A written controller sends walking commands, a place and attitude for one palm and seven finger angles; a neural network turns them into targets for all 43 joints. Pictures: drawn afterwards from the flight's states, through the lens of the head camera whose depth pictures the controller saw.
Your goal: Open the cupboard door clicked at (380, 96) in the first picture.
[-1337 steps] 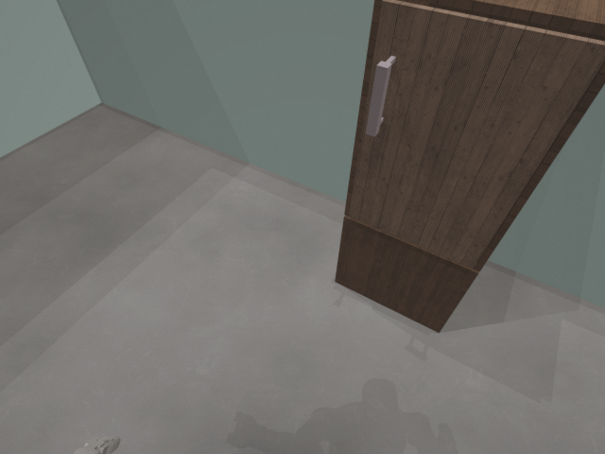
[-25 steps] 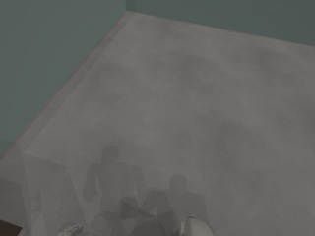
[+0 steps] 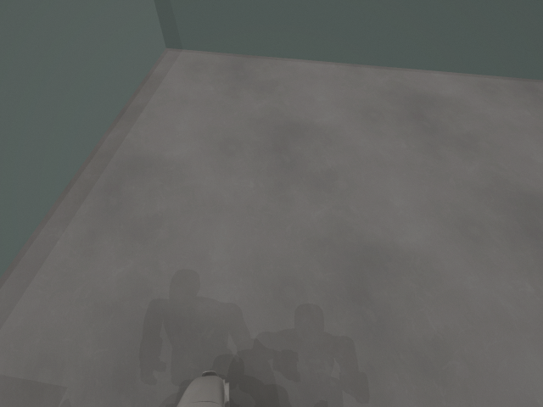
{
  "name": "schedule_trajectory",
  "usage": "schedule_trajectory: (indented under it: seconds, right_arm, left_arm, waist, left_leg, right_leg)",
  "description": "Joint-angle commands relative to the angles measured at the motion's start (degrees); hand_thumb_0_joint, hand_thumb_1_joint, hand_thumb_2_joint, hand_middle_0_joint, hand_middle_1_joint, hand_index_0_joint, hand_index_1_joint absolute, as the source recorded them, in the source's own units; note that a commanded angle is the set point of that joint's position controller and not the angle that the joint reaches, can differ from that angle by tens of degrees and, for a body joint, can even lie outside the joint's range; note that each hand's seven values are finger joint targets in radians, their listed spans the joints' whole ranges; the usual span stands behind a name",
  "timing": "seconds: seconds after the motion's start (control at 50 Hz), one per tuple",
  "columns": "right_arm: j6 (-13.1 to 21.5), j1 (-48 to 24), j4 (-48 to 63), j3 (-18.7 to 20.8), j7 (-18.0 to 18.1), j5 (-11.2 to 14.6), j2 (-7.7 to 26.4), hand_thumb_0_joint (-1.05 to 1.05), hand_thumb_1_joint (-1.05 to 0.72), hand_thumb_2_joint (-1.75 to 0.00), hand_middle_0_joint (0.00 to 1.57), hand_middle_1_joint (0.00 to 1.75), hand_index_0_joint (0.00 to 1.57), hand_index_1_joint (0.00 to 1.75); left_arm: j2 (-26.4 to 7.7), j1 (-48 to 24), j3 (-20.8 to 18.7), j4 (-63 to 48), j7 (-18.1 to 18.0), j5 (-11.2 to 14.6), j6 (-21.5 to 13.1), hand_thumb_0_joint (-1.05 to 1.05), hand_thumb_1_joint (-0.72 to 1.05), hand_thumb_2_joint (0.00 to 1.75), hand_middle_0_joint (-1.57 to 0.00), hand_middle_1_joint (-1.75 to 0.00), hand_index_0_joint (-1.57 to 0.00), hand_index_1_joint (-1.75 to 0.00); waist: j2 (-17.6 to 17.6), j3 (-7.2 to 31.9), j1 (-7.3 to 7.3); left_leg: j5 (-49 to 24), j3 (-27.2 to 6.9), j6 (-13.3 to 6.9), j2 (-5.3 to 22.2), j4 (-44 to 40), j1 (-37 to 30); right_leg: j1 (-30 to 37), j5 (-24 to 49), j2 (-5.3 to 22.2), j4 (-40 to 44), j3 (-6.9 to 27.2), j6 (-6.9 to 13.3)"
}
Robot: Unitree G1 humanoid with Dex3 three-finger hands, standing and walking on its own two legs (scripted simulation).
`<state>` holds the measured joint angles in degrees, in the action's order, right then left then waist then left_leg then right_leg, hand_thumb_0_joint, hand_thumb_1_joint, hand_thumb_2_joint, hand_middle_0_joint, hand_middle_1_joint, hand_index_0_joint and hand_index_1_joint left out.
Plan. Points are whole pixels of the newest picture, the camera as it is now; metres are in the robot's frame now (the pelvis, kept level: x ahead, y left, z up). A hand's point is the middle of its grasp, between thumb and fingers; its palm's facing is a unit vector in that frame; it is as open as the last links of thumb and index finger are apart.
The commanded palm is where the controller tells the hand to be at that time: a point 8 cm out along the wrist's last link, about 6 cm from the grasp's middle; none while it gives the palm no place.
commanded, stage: walk to a spot facing it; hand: left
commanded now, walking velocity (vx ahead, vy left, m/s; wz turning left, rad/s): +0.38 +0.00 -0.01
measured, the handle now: out of the picture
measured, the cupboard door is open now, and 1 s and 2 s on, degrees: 47 47 47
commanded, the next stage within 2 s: turn to face it in 0.44 s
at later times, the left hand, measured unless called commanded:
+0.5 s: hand (179, 302) +0.32 +0.20 -0.17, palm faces -0.05 -0.98 -0.20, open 7.2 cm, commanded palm none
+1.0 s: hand (225, 229) +0.51 +0.13 -0.18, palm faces +0.13 -0.98 -0.14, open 7.1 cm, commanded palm none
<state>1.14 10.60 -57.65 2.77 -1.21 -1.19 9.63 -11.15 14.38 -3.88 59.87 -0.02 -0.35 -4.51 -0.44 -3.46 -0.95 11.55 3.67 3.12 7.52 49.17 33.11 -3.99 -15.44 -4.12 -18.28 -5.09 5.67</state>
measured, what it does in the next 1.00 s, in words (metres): walks ahead: left foot, then right foot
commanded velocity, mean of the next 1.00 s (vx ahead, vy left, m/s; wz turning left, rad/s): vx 0.17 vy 0.00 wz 0.19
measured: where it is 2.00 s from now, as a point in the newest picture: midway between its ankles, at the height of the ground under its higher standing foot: (304, 319)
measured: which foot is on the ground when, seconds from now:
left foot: up 0.00-0.16, down 0.18-0.62, up 0.64-1.00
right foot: down 0.00-0.18, up 0.20-0.60, down 0.62-1.00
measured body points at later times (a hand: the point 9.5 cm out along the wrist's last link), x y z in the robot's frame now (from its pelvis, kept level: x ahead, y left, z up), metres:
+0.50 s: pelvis +0.25 +0.01 +0.00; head +0.28 +0.01 +0.45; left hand +0.33 +0.25 -0.15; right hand +0.20 -0.21 -0.16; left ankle +0.21 +0.12 -0.74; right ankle +0.35 -0.14 -0.70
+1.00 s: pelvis +0.42 -0.04 -0.02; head +0.45 -0.02 +0.43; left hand +0.50 +0.19 -0.17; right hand +0.50 -0.28 -0.15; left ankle +0.46 +0.07 -0.73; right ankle +0.40 -0.14 -0.74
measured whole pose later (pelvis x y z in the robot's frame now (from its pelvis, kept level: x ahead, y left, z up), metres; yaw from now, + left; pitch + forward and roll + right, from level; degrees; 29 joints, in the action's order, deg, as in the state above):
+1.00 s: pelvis +0.42 -0.04 -0.02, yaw +7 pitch +0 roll +0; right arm -1.3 10.6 -55.5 2.8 -1.4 -0.9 10.1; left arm -9.4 6.7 -3.3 54.8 -0.8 -1.0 -1.1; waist 2.8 -3.9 -2.2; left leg 15.9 8.1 2.3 4.0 39.3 23.7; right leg -12.4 -20.8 6.8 -34.2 -19.2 0.9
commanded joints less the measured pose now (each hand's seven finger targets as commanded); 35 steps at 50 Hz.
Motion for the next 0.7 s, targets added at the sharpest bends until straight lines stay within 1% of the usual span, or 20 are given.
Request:
schedule_trajectory:
  seconds: [0.0,0.04,0.08,0.12,0.14,0.16,0.18,0.22,0.26,0.3,0.36,0.42,0.5,0.54,0.56,0.58,0.6,0.62,0.64,0.68]
  right_arm:
    - [1.2,-6.8,4.8,0.4,-0.4,0.2,3.3,0.0,-0.9,-0.9,0.2,0.3,0.2,0.3]
    - [1.3,-9.0,5.3,0.4,-0.6,0.3,3.6,0.0,-0.9,-0.9,0.2,0.3,0.2,0.3]
    - [1.5,-7.5,4.8,0.5,-0.3,0.2,4.1,0.0,-0.9,-0.9,0.2,0.3,0.2,0.3]
    - [2.1,4.2,0.9,1.0,0.8,-0.4,6.2,0.0,-0.9,-0.9,0.2,0.3,0.2,0.3]
    - [2.3,13.2,-1.4,2.1,1.3,-1.0,10.7,0.0,-0.9,-0.9,0.2,0.3,0.2,0.3]
    - [2.4,19.6,-2.5,3.4,1.9,-1.8,16.5,0.0,-0.9,-0.9,0.2,0.3,0.2,0.3]
    - [1.7,19.6,-2.1,3.1,2.1,-0.6,16.9,0.0,-0.9,-0.9,0.2,0.3,0.2,0.3]
    - [2.6,10.1,0.7,2.0,2.2,-0.4,11.3,0.0,-0.9,-0.9,0.2,0.3,0.2,0.3]
    - [3.5,6.7,1.2,1.0,2.4,-0.5,7.4,0.0,-0.9,-0.9,0.2,0.3,0.2,0.3]
    - [4.1,7.3,0.5,0.7,2.4,-0.1,7.1,0.0,-0.9,-0.9,0.2,0.3,0.2,0.3]
    - [3.9,9.3,-0.8,0.7,2.0,0.0,7.2,0.0,-0.9,-0.9,0.2,0.3,0.2,0.3]
    - [3.2,12.2,-1.9,0.7,1.8,-0.3,7.0,0.0,-0.9,-0.9,0.2,0.3,0.2,0.3]
    - [2.7,15.2,-3.4,0.4,1.9,-0.7,7.3,0.0,-0.9,-0.9,0.2,0.3,0.2,0.3]
    - [2.2,16.4,-4.4,0.1,2.0,-0.5,7.3,0.0,-0.9,-0.9,0.2,0.3,0.2,0.3]
    - [2.3,16.1,-4.8,-0.3,2.1,-0.1,6.9,0.0,-0.9,-0.9,0.2,0.3,0.2,0.3]
    - [2.5,16.1,-4.4,-0.6,1.8,0.7,5.2,0.0,-0.9,-0.9,0.2,0.3,0.2,0.3]
    - [2.5,19.4,-3.5,-0.8,1.9,1.4,2.6,0.0,-0.9,-0.9,0.2,0.3,0.2,0.3]
    - [1.7,15.9,-3.0,-0.4,2.3,1.6,4.2,0.0,-0.9,-0.9,0.2,0.3,0.2,0.3]
    - [1.1,13.1,-2.5,0.0,2.3,1.5,3.9,0.0,-0.9,-0.9,0.2,0.3,0.2,0.3]
    - [-0.2,11.5,-3.0,-0.3,2.1,1.0,2.2,0.0,-0.9,-0.9,0.2,0.3,0.2,0.3]
  left_arm:
    - [-5.5,8.3,0.3,1.1,-0.4,-0.2,-1.2,0.0,0.9,0.9,-0.2,-0.3,-0.2,-0.3]
    - [-6.0,9.2,0.4,2.0,-0.7,-0.5,-1.0,0.0,0.9,0.9,-0.2,-0.3,-0.2,-0.3]
    - [-7.2,8.7,0.3,2.3,-0.8,-0.5,-1.1,0.0,0.9,0.9,-0.2,-0.3,-0.2,-0.3]
    - [-7.4,7.1,0.2,2.2,-0.9,-0.3,-1.0,0.0,0.9,0.9,-0.2,-0.3,-0.2,-0.3]
    - [-6.2,7.3,0.2,1.3,-0.6,-0.1,-0.9,0.0,0.9,0.9,-0.2,-0.3,-0.2,-0.3]
    - [-3.2,11.0,0.7,0.1,0.1,0.7,-0.8,0.0,0.9,0.9,-0.2,-0.3,-0.2,-0.3]
    - [-4.3,6.0,0.6,-2.0,0.0,0.2,-1.1,0.0,0.9,0.9,-0.2,-0.3,-0.2,-0.3]
    - [-3.0,1.8,0.2,-2.3,0.3,-0.8,-0.2,0.0,0.9,0.9,-0.2,-0.3,-0.2,-0.3]
    - [-1.0,4.0,0.2,-1.3,1.3,-1.5,1.5,0.0,0.9,0.9,-0.2,-0.3,-0.2,-0.3]
    - [0.6,5.1,0.3,-1.3,1.6,-1.5,2.5,0.0,0.9,0.9,-0.2,-0.3,-0.2,-0.3]
    - [1.1,2.1,0.4,-2.3,1.8,-1.4,3.0,0.0,0.9,0.9,-0.2,-0.3,-0.2,-0.3]
    - [0.8,-3.5,0.2,-3.7,2.0,-1.2,3.2,0.0,0.9,0.9,-0.2,-0.3,-0.2,-0.3]
    - [-0.7,-7.9,0.3,-5.2,2.3,-1.2,3.0,0.0,0.9,0.9,-0.2,-0.3,-0.2,-0.3]
    - [-1.8,-5.3,0.4,-4.4,1.8,-1.2,2.2,0.0,0.9,0.9,-0.2,-0.3,-0.2,-0.3]
    - [-3.4,1.5,0.1,-2.2,1.5,-1.3,1.4,0.0,0.9,0.9,-0.2,-0.3,-0.2,-0.3]
    - [-8.0,9.5,-1.0,0.4,0.7,-1.6,0.5,0.0,0.9,0.9,-0.2,-0.3,-0.2,-0.3]
    - [-14.1,15.9,-2.3,2.1,0.1,-1.1,0.4,0.0,0.9,0.9,-0.2,-0.3,-0.2,-0.3]
    - [-14.1,15.1,-1.8,1.6,-0.4,-0.2,0.5,0.0,0.9,0.9,-0.2,-0.3,-0.2,-0.3]
    - [-11.6,8.9,-1.2,0.0,-1.1,-0.2,1.2,0.0,0.9,0.9,-0.2,-0.3,-0.2,-0.3]
    - [-7.1,0.8,0.0,-2.7,-1.5,-0.3,1.5,0.0,0.9,0.9,-0.2,-0.3,-0.2,-0.3]
  waist:
    - [6.3,-0.8,2.69]
    - [6.0,-2.1,2.52]
    - [5.6,-1.7,0.43]
    - [4.3,3.4,-5.24]
    - [-2.1,9.1,-8.47]
    - [-15.5,16.4,-8.25]
    - [-8.5,12.8,-7.89]
    - [-5.8,2.8,-3.5]
    - [-4.5,-0.5,-0.11]
    - [-4.7,1.4,1.52]
    - [-5.1,0.6,1.44]
    - [-5.3,-2.6,0.03]
    - [-4.5,-4.1,-0.5]
    - [-2.4,-1.7,0.87]
    - [-1.3,2.1,4.11]
    - [5.6,8.4,7.24]
    - [18.4,16.4,7.64]
    - [14.5,16.6,8.43]
    - [13.8,12.2,6.26]
    - [9.1,5.6,2.49]
  left_leg:
    - [-1.4,1.0,-1.2,-1.0,-5.2,4.9]
    - [-0.3,1.4,-2.2,-1.9,-8.0,2.5]
    - [1.7,3.9,-3.6,-4.8,-12.0,-4.2]
    - [-2.3,5.4,-5.7,-7.6,-18.0,-22.9]
    - [-4.3,-5.2,-9.3,0.2,-19.4,-38.4]
    - [-5.4,-28.3,-17.5,17.7,-25.3,-50.3]
    - [-4.5,-34.7,-20.3,21.3,-30.7,-44.0]
    - [8.9,-27.1,-15.8,17.4,-36.3,-27.8]
    - [7.4,-16.6,-12.2,12.8,-39.1,-20.4]
    - [-3.3,-7.9,-11.7,10.4,-38.9,-21.2]
    - [-5.3,-0.9,-10.6,7.6,-39.9,-19.6]
    - [-2.1,0.7,-10.7,8.3,-40.9,-19.6]
    - [-6.5,2.6,-10.0,9.6,-37.8,-22.5]
    - [-16.9,2.9,-8.8,8.2,-30.2,-23.7]
    - [-22.3,3.9,-7.2,5.6,-21.8,-22.5]
    - [-15.1,6.2,-4.8,1.6,-8.6,-11.3]
    - [21.7,7.2,-2.1,-6.5,9.9,-2.1]
    - [27.1,-0.2,-2.5,-4.7,19.6,-1.8]
    - [22.7,-2.5,-2.4,-2.7,22.8,-0.6]
    - [15.9,-3.7,-1.5,0.3,20.1,-2.3]
  right_leg:
    - [8.0,31.8,18.2,4.7,10.4,4.4]
    - [8.0,33.1,18.7,4.0,10.8,4.1]
    - [7.5,44.1,18.3,-0.5,8.6,3.4]
    - [0.8,49.6,15.5,-14.2,5.4,0.8]
    - [-11.0,35.4,11.6,-28.1,3.8,-1.7]
    - [-25.0,-4.9,3.1,-50.7,0.0,-3.6]
    - [-29.7,-15.3,3.1,-59.8,5.6,-2.7]
    - [-34.4,-6.7,8.6,-63.3,8.1,-3.4]
    - [-31.7,-1.6,10.5,-57.6,7.4,-4.6]
    - [-29.8,0.1,11.5,-49.7,6.2,-5.4]
    - [-26.0,4.7,11.6,-36.6,3.2,-5.9]
    - [-24.6,7.2,10.7,-26.9,1.0,-5.6]
    - [-21.7,7.8,8.9,-20.5,-0.5,-4.5]
    - [-13.6,6.8,6.5,-14.7,-2.4,-3.5]
    - [-3.8,10.2,5.7,-11.4,-2.4,-3.0]
    - [12.7,19.0,14.3,-11.8,6.8,-0.3]
    - [23.3,30.9,31.2,-6.5,23.9,6.3]
    - [16.9,30.1,33.2,-2.5,24.5,8.4]
    - [9.9,27.5,31.8,-0.8,21.3,7.3]
    - [-2.5,26.2,28.3,1.0,9.8,4.2]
